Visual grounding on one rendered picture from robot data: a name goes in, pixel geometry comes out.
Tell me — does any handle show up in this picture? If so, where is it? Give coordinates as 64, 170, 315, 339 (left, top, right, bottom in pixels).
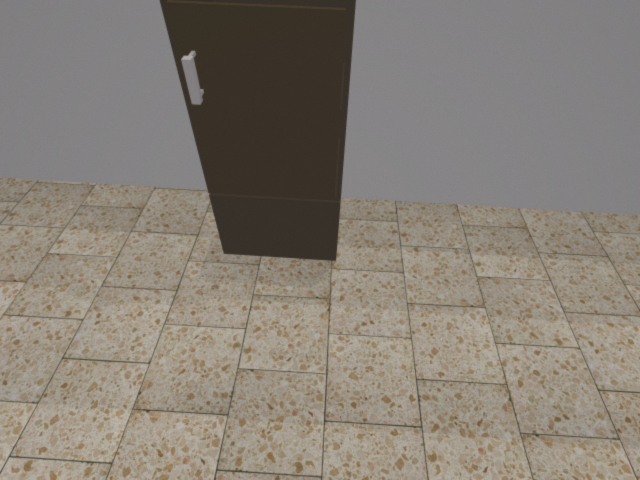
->
181, 51, 204, 105

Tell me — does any cupboard door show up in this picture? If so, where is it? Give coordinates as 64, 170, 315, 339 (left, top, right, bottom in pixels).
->
166, 0, 346, 199

